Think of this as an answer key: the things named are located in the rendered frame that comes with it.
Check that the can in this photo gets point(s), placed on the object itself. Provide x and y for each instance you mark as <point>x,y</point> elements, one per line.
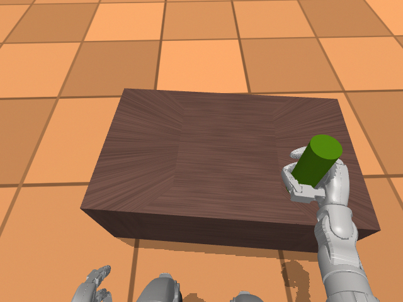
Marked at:
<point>318,157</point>

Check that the left robot hand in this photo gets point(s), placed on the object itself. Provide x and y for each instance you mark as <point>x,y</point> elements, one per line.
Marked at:
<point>86,292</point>

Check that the right robot arm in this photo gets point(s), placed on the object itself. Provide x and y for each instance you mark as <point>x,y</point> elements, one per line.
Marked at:
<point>342,273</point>

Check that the right robot hand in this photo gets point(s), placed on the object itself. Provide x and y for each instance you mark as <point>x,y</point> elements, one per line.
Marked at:
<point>333,188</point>

